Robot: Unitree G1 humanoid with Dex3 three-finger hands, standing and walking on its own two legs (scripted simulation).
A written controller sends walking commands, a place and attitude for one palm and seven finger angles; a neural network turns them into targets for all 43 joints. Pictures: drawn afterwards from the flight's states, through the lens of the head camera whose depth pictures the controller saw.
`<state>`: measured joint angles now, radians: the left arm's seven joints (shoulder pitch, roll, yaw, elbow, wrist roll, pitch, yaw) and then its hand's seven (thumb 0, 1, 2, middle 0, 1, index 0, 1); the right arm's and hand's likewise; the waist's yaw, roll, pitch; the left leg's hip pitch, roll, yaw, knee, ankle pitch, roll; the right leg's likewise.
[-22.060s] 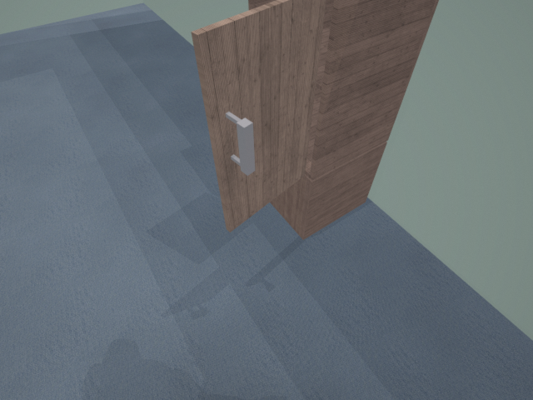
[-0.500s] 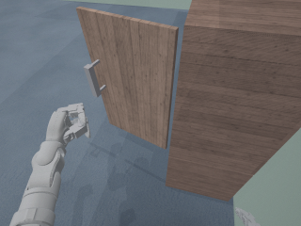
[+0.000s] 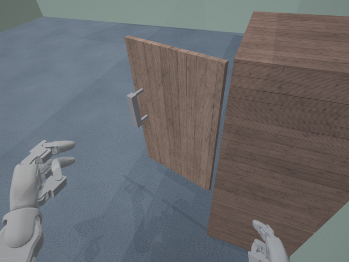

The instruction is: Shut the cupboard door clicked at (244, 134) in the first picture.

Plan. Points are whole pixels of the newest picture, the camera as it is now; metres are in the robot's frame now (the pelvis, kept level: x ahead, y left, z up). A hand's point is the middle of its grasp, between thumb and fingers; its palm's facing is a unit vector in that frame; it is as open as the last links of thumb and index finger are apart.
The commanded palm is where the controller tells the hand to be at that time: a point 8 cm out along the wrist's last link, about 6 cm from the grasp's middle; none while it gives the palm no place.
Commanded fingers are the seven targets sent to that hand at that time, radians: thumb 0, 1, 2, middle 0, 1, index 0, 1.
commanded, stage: draw the hand back to the body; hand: left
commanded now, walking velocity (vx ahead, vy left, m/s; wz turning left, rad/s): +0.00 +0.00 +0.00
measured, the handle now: (139, 107) +0.63 +0.22 +0.00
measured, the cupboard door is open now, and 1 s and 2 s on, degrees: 75 75 75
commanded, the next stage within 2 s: step back with the hand held close in 0.52 s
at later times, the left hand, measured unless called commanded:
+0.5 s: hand (57, 188) +0.20 +0.24 +0.15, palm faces +0.45 -0.80 -0.40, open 7.4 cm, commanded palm +0.15 +0.28 +0.17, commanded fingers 0.00 0.90 0.90 -0.20 -0.30 -0.20 -0.30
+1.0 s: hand (32, 189) +0.19 +0.28 +0.16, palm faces +0.38 -0.77 -0.51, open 7.4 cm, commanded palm +0.13 +0.31 +0.17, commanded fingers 0.00 0.90 0.90 -0.20 -0.30 -0.20 -0.30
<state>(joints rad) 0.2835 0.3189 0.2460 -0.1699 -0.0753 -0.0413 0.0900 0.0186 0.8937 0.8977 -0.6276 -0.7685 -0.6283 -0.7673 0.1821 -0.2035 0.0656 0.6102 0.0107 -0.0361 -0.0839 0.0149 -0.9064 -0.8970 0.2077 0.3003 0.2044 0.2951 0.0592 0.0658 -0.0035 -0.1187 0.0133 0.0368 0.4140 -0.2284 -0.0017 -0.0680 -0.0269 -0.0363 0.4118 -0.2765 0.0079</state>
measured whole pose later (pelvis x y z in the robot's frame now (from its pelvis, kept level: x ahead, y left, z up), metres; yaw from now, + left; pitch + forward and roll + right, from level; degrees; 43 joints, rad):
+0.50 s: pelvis +0.01 -0.02 +0.00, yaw +0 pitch -4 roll +1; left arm 0.46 0.32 0.31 -0.34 -0.07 -0.06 0.11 0.02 0.89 0.90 -0.21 -0.31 -0.21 -0.31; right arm 0.20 -0.23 0.02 0.65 0.00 -0.10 -0.10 0.02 -0.91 -0.90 0.21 0.30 0.20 0.29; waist 0.07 0.07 -0.01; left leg -0.10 0.04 0.03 0.41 -0.24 -0.03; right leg -0.06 0.00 -0.05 0.42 -0.30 -0.02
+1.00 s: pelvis -0.02 +0.01 +0.00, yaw -1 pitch +0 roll +0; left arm 0.55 0.44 0.40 -0.45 -0.08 -0.12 0.13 0.02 0.89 0.90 -0.21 -0.30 -0.21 -0.30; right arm 0.17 -0.24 -0.01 0.56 0.02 0.05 -0.11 0.02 -0.91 -0.90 0.20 0.30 0.20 0.29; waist 0.01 0.04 0.00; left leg -0.26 0.01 0.05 0.49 -0.23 0.02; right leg -0.21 -0.03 -0.02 0.47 -0.26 0.03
